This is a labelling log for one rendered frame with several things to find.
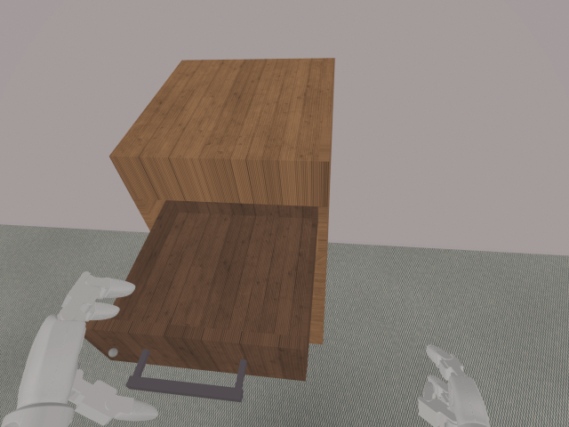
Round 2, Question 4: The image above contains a right robot hand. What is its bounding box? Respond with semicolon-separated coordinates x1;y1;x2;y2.
418;344;490;427

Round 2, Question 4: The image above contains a robot left forearm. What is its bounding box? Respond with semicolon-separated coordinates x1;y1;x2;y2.
1;402;74;427

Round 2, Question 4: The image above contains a handle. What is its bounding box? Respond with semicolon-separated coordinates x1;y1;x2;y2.
125;350;247;402

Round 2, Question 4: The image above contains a left robot hand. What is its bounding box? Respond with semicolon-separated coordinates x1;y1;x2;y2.
17;271;158;425

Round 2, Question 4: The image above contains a cabinet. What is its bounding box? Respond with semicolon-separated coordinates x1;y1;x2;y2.
109;58;335;344

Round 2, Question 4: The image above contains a drawer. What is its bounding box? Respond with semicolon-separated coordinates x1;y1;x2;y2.
84;200;318;382

